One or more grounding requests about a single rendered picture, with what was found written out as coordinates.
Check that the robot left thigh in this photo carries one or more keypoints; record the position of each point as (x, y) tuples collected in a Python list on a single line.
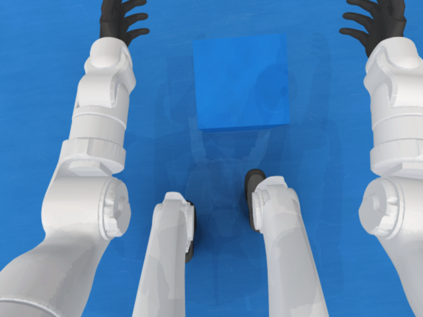
[(161, 291)]

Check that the robot left forearm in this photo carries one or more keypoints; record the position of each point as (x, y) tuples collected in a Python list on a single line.
[(95, 144)]

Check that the carton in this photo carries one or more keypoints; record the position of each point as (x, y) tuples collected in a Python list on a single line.
[(241, 82)]

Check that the right robot upper arm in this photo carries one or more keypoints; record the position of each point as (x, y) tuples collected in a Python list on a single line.
[(392, 210)]

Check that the left robot hand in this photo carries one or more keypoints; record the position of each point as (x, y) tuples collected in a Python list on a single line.
[(114, 24)]

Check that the robot right forearm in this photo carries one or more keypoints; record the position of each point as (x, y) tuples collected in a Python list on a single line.
[(394, 81)]

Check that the right robot shin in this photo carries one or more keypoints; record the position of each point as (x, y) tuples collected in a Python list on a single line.
[(273, 180)]

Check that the left robot upper arm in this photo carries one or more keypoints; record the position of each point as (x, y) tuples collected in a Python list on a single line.
[(81, 215)]

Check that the right robot hand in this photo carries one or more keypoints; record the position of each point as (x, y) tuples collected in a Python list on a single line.
[(388, 22)]

